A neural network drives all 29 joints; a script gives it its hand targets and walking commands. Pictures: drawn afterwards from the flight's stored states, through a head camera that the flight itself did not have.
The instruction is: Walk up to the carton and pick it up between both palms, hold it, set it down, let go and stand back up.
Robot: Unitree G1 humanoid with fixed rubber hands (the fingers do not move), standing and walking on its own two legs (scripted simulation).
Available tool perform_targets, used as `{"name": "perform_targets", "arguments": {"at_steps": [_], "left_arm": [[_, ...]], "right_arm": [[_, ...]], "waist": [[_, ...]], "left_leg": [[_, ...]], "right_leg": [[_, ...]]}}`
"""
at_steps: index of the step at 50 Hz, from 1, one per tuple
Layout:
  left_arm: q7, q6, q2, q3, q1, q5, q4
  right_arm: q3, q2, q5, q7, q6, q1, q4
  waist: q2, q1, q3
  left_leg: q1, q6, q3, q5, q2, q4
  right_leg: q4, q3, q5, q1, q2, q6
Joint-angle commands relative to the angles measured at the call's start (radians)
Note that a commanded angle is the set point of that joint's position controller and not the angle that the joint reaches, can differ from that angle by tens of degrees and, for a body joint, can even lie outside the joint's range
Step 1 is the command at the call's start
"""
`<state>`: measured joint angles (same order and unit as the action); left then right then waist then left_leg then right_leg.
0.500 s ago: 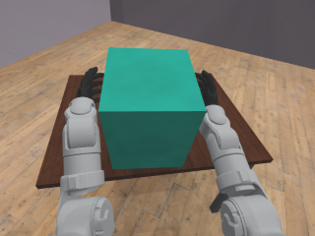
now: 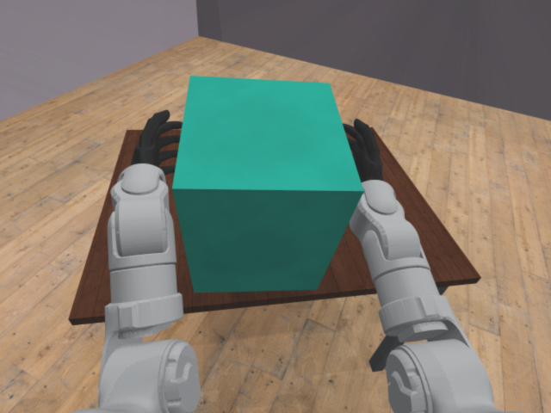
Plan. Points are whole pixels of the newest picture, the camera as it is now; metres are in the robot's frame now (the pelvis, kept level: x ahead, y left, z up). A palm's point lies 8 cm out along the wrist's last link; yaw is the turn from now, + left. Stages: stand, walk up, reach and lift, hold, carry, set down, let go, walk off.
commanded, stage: hold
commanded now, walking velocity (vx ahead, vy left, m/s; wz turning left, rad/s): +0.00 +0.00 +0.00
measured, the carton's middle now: (259, 192) +0.39 +0.01 +0.14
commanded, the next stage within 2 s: none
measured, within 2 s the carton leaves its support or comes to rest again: neither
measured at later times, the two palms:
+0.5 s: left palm (148, 175) +0.36 +0.16 +0.20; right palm (364, 182) +0.36 -0.14 +0.19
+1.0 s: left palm (147, 174) +0.36 +0.16 +0.20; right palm (362, 178) +0.37 -0.13 +0.19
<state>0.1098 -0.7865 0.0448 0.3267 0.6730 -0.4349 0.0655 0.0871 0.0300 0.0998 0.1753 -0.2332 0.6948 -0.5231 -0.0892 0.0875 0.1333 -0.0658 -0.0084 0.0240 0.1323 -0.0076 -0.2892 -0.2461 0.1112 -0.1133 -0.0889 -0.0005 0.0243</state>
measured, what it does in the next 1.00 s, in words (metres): stands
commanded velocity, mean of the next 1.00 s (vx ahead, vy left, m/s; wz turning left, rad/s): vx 0.00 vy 0.00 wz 0.00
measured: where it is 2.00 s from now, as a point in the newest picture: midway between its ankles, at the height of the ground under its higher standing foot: outside the picture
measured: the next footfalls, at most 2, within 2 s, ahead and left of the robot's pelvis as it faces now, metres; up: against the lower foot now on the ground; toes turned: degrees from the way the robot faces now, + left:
none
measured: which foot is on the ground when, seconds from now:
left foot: down 0.00-1.00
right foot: down 0.00-1.00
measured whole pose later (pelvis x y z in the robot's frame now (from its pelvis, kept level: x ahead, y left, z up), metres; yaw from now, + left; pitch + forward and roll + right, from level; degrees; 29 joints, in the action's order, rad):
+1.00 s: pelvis +0.01 -0.01 +0.00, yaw +1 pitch -13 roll -1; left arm 0.12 -0.79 0.05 0.32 0.62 -0.43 0.00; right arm 0.05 0.03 0.12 0.19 -0.25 0.66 -0.46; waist -0.09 0.09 0.14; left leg -0.07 0.00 0.02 0.14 -0.01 -0.30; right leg -0.24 0.12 -0.13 -0.11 0.01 0.03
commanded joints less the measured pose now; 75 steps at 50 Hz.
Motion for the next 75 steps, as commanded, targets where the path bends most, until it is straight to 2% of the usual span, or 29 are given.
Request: {"name": "perform_targets", "arguments": {"at_steps": [1, 14, 22, 33, 42, 53, 68, 75], "left_arm": [[0.122, 0.047, 0.42, -0.345, 0.47, 0.132, -0.051], [0.134, 0.052, 0.397, -0.374, 0.413, 0.146, -0.137], [0.127, 0.045, 0.398, -0.394, 0.411, 0.152, -0.154], [0.125, 0.03, 0.417, -0.376, 0.441, 0.141, -0.103], [0.129, 0.035, 0.42, -0.369, 0.433, 0.141, -0.104], [0.132, 0.042, 0.399, -0.384, 0.4, 0.15, -0.15], [0.128, 0.031, 0.414, -0.388, 0.424, 0.148, -0.128], [0.129, 0.029, 0.422, -0.381, 0.427, 0.146, -0.115]], "right_arm": [[-0.313, 0.393, 0.04, -0.102, 0.06, 0.609, 0.207], [-0.383, 0.406, 0.078, -0.067, 0.055, 0.549, 0.294], [-0.395, 0.399, 0.088, -0.067, 0.043, 0.544, 0.317], [-0.346, 0.39, 0.061, -0.088, 0.037, 0.578, 0.267], [-0.347, 0.399, 0.06, -0.083, 0.048, 0.577, 0.263], [-0.395, 0.408, 0.085, -0.064, 0.044, 0.546, 0.317], [-0.374, 0.403, 0.077, -0.075, 0.028, 0.56, 0.299], [-0.358, 0.399, 0.07, -0.081, 0.032, 0.568, 0.284]], "waist": [[0.088, 0.012, -0.327], [0.086, 0.021, -0.358], [0.089, 0.017, -0.345], [0.102, 0.014, -0.311], [0.096, 0.015, -0.335], [0.086, 0.014, -0.351], [0.095, 0.013, -0.324], [0.102, 0.016, -0.323]], "left_leg": [[0.026, -0.005, 0.048, -0.083, 0.015, 0.058], [-0.016, 0.009, 0.041, -0.2, 0.04, 0.008], [-0.008, 0.009, 0.042, -0.172, 0.032, 0.017], [0.032, -0.002, 0.048, -0.078, 0.012, 0.062], [0.006, 0.004, 0.049, -0.132, 0.022, 0.042], [-0.016, 0.008, 0.045, -0.188, 0.039, 0.012], [0.01, 0.004, 0.048, -0.116, 0.024, 0.041], [0.012, 0.005, 0.048, -0.12, 0.02, 0.046]], "right_leg": [[0.009, 0.023, 0.036, -0.128, 0.037, -0.049], [-0.007, 0.016, 0.202, -0.158, 0.029, -0.06], [0.0, 0.019, 0.146, -0.134, 0.033, -0.055], [0.009, 0.024, 0.019, -0.12, 0.041, -0.045], [0.005, 0.023, 0.078, -0.133, 0.039, -0.046], [-0.003, 0.017, 0.17, -0.142, 0.032, -0.055], [0.009, 0.022, 0.061, -0.113, 0.036, -0.047], [0.008, 0.024, 0.054, -0.12, 0.041, -0.043]]}}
